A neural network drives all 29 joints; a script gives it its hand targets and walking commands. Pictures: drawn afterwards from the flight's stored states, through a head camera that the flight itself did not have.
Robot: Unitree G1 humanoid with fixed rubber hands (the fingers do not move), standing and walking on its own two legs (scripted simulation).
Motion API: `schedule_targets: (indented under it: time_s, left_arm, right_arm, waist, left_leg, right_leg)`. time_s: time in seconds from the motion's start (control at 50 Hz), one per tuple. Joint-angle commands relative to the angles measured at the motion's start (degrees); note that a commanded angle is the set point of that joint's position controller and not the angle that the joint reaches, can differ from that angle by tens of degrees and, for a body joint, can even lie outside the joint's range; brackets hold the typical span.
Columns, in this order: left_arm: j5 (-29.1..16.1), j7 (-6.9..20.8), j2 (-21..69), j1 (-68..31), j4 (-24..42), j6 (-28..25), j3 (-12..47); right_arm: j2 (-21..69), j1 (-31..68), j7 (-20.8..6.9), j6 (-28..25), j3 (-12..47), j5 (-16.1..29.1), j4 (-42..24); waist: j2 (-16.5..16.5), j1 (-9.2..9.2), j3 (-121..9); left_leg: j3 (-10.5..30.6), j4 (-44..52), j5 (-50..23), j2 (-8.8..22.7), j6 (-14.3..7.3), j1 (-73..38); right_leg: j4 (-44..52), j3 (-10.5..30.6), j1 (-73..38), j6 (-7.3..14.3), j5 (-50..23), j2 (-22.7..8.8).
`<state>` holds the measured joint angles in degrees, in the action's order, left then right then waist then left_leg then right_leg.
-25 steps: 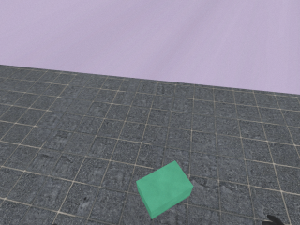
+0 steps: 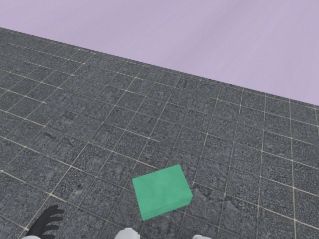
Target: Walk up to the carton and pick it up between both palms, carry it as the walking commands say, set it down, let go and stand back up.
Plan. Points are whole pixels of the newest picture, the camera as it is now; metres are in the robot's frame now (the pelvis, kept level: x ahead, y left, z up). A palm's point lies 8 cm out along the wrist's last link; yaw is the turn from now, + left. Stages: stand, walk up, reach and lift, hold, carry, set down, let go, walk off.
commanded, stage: walk up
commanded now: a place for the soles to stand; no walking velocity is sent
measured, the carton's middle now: (161, 192) +0.45 +0.00 -0.66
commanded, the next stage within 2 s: none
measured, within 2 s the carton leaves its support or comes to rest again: neither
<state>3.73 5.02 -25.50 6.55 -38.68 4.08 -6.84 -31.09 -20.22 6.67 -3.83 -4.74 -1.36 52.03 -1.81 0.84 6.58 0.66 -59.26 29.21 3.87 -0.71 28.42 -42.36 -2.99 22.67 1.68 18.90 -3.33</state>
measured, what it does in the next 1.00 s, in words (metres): steps to the right, turning left: left foot, then right foot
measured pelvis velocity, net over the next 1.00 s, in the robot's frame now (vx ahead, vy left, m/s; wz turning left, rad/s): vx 0.05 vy -0.14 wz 0.35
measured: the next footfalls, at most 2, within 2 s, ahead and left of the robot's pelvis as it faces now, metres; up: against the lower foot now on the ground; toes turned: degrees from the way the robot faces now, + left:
left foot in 0.08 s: +0.10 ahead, +0.09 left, +0.00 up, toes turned +7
right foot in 0.34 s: +0.12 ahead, -0.22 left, +0.00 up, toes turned +20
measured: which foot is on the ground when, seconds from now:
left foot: up 0.00-0.06, down 0.08-0.36, up 0.38-0.62, down 0.64-1.00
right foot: down 0.00-0.08, up 0.10-0.32, down 0.34-1.00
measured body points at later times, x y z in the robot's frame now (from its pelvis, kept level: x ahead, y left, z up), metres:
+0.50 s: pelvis +0.04 -0.14 -0.01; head +0.08 -0.14 +0.43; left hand +0.07 +0.21 -0.10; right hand +0.22 -0.47 -0.09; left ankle +0.03 +0.01 -0.67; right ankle +0.09 -0.27 -0.71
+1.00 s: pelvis +0.05 -0.14 +0.01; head +0.07 -0.14 +0.46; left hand +0.05 +0.22 -0.08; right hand +0.29 -0.41 -0.09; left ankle +0.04 -0.03 -0.71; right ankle +0.09 -0.27 -0.71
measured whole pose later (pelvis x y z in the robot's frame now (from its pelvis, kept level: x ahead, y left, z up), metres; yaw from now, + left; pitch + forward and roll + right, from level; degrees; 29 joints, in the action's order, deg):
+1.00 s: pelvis +0.05 -0.14 +0.01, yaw +20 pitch -1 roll +0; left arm 0.1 -0.4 -26.2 8.5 -49.5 -2.9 -1.8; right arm -26.8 -7.9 -0.9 -1.6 -1.2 -0.7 49.8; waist 1.3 -0.9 2.4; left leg 2.3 -40.0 19.0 -1.1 -0.7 20.1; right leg -39.3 -9.1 16.5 -1.2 21.4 -5.9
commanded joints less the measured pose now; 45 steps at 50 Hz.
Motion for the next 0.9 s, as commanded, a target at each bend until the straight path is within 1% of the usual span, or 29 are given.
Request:
schedule_targets:
  time_s: [0.0,0.04,0.06,0.08,0.1,0.12,0.14,0.2,0.28,0.32,0.34,0.36,0.38,0.4,0.42,0.46,0.54,0.6,0.62,0.64,0.66,0.68,0.7,0.72,0.76,0.8,0.82,0.86,0.88]
  left_arm:
    - [0.4,-0.6,-12.2,-2.4,6.1,-0.2,-3.4]
    - [0.7,-0.3,-10.8,-3.2,7.0,0.4,-2.5]
    - [0.5,-0.3,-7.9,-1.5,7.8,0.5,-1.6]
    - [-0.1,-0.5,-3.6,-0.2,9.2,0.3,-0.8]
    - [-0.1,-1.0,-7.5,1.0,9.7,1.1,-1.9]
    - [-0.2,-1.4,-10.6,0.7,9.1,1.4,-2.8]
    - [-0.5,-1.4,-11.0,2.2,8.6,1.2,-3.2]
    - [-0.3,-1.2,-10.7,6.1,5.2,0.5,-3.2]
    - [-2.0,-1.6,-9.4,6.5,2.9,-0.7,-2.7]
    - [-1.9,-2.6,-9.8,11.4,-0.1,-1.9,-2.9]
    - [-1.2,-3.0,-13.0,13.3,-0.3,-2.8,-3.3]
    - [-1.4,-3.4,-19.8,8.7,1.6,-3.5,-4.0]
    - [-2.4,-3.3,-19.7,6.6,1.2,-4.2,-4.0]
    - [-2.6,-3.7,-18.4,5.1,0.3,-4.5,-3.6]
    - [-2.7,-4.1,-16.8,4.3,-0.3,-4.8,-3.1]
    - [-2.1,-4.5,-15.7,4.9,-1.2,-5.4,-2.3]
    - [-2.3,-4.7,-16.0,8.1,-2.1,-6.4,-1.7]
    - [-3.0,-4.7,-15.1,6.7,-1.7,-6.4,-0.6]
    - [-3.3,-4.7,-13.6,7.2,-1.8,-6.3,0.1]
    - [-3.5,-4.8,-11.8,7.3,-1.6,-6.6,0.9]
    - [-3.9,-5.1,-10.4,5.4,-1.4,-6.6,1.7]
    - [-4.1,-5.4,-10.5,4.3,-2.2,-6.4,1.7]
    - [-4.1,-5.6,-10.6,4.8,-3.3,-6.7,1.8]
    - [-3.7,-5.6,-11.1,6.1,-4.7,-7.2,1.8]
    - [-2.8,-6.0,-16.0,7.5,-6.5,-8.3,0.7]
    - [-2.8,-6.0,-16.9,6.6,-7.1,-8.4,0.7]
    - [-2.7,-5.9,-16.6,5.2,-6.8,-8.4,0.9]
    - [-2.6,-5.7,-14.6,2.8,-6.7,-8.2,1.8]
    - [-2.8,-5.7,-13.0,2.1,-6.4,-8.0,2.3]
  right_arm:
    - [-9.8,-10.1,-0.2,-0.7,-2.9,0.2,-0.4]
    - [-8.7,-16.4,-0.2,-1.6,-3.0,0.0,0.1]
    - [-11.3,-17.9,0.2,-2.2,-4.1,-1.0,-0.8]
    - [-17.0,-17.9,1.1,-2.7,-5.5,-2.3,-3.1]
    - [-19.5,-14.0,1.4,-2.9,-5.7,-1.0,-6.5]
    - [-17.9,-10.8,1.5,-3.0,-5.2,-0.1,-7.0]
    - [-16.5,-8.1,1.4,-3.0,-4.6,-0.2,-7.3]
    - [-13.1,-3.9,-0.1,-2.4,-3.1,-0.7,-9.2]
    - [-13.7,-1.7,-1.8,-0.8,-3.3,-1.2,-11.4]
    - [-11.4,-0.2,-2.6,0.5,-2.5,-1.1,-12.0]
    - [-7.4,-1.0,-2.7,0.7,-1.3,-0.6,-12.7]
    - [-5.9,2.5,-1.9,0.6,-1.0,0.4,-14.1]
    - [-8.9,3.8,-1.5,0.9,-1.6,0.8,-13.4]
    - [-9.5,2.0,-1.9,0.5,-1.7,0.9,-11.8]
    - [-9.9,0.3,-2.4,0.4,-1.7,0.8,-10.5]
    - [-9.2,-0.6,-3.7,0.3,-1.3,0.3,-9.6]
    - [-6.0,4.4,-5.6,0.9,-0.2,0.4,-10.5]
    - [-5.1,2.9,-5.9,0.8,-0.3,0.2,-9.5]
    - [-5.6,2.8,-6.0,0.7,-0.6,-0.3,-9.3]
    - [-8.4,3.4,-6.0,0.5,-1.2,-0.6,-10.0]
    - [-10.1,6.1,-6.3,0.5,-1.3,-0.2,-11.1]
    - [-9.5,6.2,-6.3,0.7,-1.0,0.3,-11.1]
    - [-8.6,7.6,-6.3,1.1,-0.7,0.7,-10.7]
    - [-7.7,10.6,-6.3,1.6,-0.2,1.1,-10.6]
    - [-5.3,12.7,-6.6,2.3,0.6,1.5,-9.9]
    - [-5.1,11.9,-6.7,2.7,0.8,1.3,-8.3]
    - [-4.8,11.0,-6.9,2.5,0.8,1.0,-7.7]
    - [-4.5,10.1,-7.3,2.1,0.8,0.5,-6.1]
    - [-5.7,11.2,-7.5,1.7,0.6,0.4,-6.0]
  waist:
    - [-11.4,-0.76,-2.9]
    - [-7.7,2.39,-5.7]
    - [-2.1,3.61,-7.1]
    - [12.0,3.93,-6.3]
    - [8.7,2.72,-5.8]
    - [2.9,1.37,-4.5]
    - [4.6,-0.37,-3.5]
    - [10.6,-1.03,-4.9]
    - [16.3,-0.14,-4.3]
    - [11.6,-3.37,-5.3]
    - [0.1,-4.77,-4.7]
    - [-13.9,-4.89,-5.0]
    - [-6.3,-3.83,-3.8]
    - [-4.1,-2.22,-3.1]
    - [-3.7,-1.37,-2.3]
    - [-8.0,-1.87,-2.7]
    - [-10.3,-3.23,-5.6]
    - [-9.4,-0.45,-8.5]
    - [-7.9,0.01,-9.0]
    - [-0.4,0.36,-10.4]
    - [7.6,-0.18,-10.2]
    - [7.2,0.03,-10.8]
    - [6.2,-1.01,-10.4]
    - [4.9,-2.39,-9.3]
    - [-2.7,-2.87,-7.9]
    - [-3.7,-1.63,-6.2]
    - [-4.3,-0.72,-6.0]
    - [-3.2,0.69,-6.1]
    - [-0.8,0.12,-6.5]
  left_leg:
    - [-5.1,8.1,-2.4,-1.6,0.0,-4.7]
    - [-3.8,22.8,-12.3,-1.6,-2.0,-16.6]
    - [3.0,25.5,-12.2,0.8,-3.3,-24.7]
    - [27.0,35.4,-6.9,14.0,-7.8,-27.0]
    - [43.1,41.1,-6.3,24.3,-13.0,-19.5]
    - [38.2,37.8,-8.4,22.2,-14.2,-15.7]
    - [32.3,34.5,-11.8,18.9,-13.9,-13.8]
    - [16.8,28.5,-18.0,10.2,-11.2,-6.3]
    - [13.2,26.3,-9.3,6.3,-9.9,1.6]
    - [9.8,17.7,-8.1,3.1,-6.9,6.9]
    - [7.1,5.3,-7.1,-1.9,-4.4,10.1]
    - [2.7,-5.7,4.3,-8.3,-1.1,14.9]
    - [9.7,-12.1,4.4,-6.6,-0.2,12.5]
    - [9.0,-12.4,3.2,-5.3,-0.1,11.7]
    - [7.2,-10.2,1.3,-3.4,0.0,10.6]
    - [4.8,-4.3,0.8,-3.3,-0.3,8.5]
    - [1.4,6.7,1.6,-4.0,-0.7,4.1]
    - [-1.6,21.7,-6.9,-5.5,-2.1,-8.0]
    - [0.6,25.3,-11.9,-5.0,-3.0,-13.7]
    - [10.7,24.5,-19.4,0.6,-5.3,-18.7]
    - [22.0,26.4,-23.0,6.2,-9.6,-17.2]
    - [23.1,28.0,-25.0,9.0,-13.1,-14.7]
    - [20.6,27.4,-25.8,7.9,-12.9,-12.4]
    - [17.1,25.5,-24.4,5.2,-10.2,-9.6]
    - [6.7,15.8,-22.6,-2.7,-3.1,-3.1]
    - [2.4,13.6,-8.1,-3.9,-1.9,-1.9]
    - [1.9,14.9,-4.3,-3.5,-2.2,-3.7]
    - [3.3,23.4,-16.3,-2.2,-3.1,-10.7]
    - [7.7,24.6,-21.7,-0.8,-4.1,-12.6]
  right_leg:
    - [18.9,10.8,1.8,14.5,4.3,-11.2]
    - [9.0,6.3,4.9,11.8,3.7,-8.7]
    - [-0.5,4.6,11.5,7.8,7.3,-7.0]
    - [-14.6,0.2,20.4,2.3,11.4,-0.6]
    - [-22.6,8.2,22.8,-0.4,15.2,-0.5]
    - [-26.0,11.1,19.5,-1.0,11.4,-3.1]
    - [-27.4,10.8,19.1,-1.2,8.8,-3.6]
    - [-23.8,7.2,11.2,-1.5,7.3,-2.3]
    - [-11.1,-0.6,1.3,-1.1,8.9,1.9]
    - [1.0,-2.3,-7.5,-0.2,7.0,4.0]
    - [11.8,11.1,-7.1,2.2,13.6,-3.3]
    - [22.9,36.7,-1.5,9.8,14.3,-20.1]
    - [23.3,38.8,0.4,13.7,8.2,-21.5]
    - [19.7,33.7,-0.2,14.1,6.3,-20.0]
    - [17.0,27.7,-0.7,12.2,7.8,-17.0]
    - [15.2,22.0,-3.3,10.4,3.6,-14.1]
    - [11.7,17.7,-10.0,10.9,-14.4,-15.0]
    - [6.9,11.8,-7.1,8.5,-20.1,-13.4]
    - [4.8,9.3,-3.2,6.2,-19.2,-12.0]
    - [1.4,6.5,4.0,2.4,-12.5,-9.5]
    - [-2.8,1.7,6.4,-0.9,-0.3,-3.2]
    - [-3.3,0.3,2.4,-1.5,7.8,-0.8]
    - [0.3,0.9,-1.0,-1.0,7.0,-0.6]
    - [5.9,2.4,-3.8,-0.2,4.0,-1.6]
    - [16.1,13.4,-9.5,5.3,-1.7,-12.0]
    - [16.9,15.3,-10.2,9.8,-11.8,-18.3]
    - [16.3,14.0,-8.5,9.7,-13.6,-18.7]
    - [12.4,6.5,-4.0,5.5,-9.8,-13.9]
    - [10.7,2.8,-1.8,2.5,-5.4,-10.2]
